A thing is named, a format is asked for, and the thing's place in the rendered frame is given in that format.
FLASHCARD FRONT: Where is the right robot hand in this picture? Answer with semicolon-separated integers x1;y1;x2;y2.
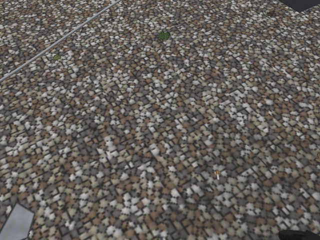
278;230;320;240

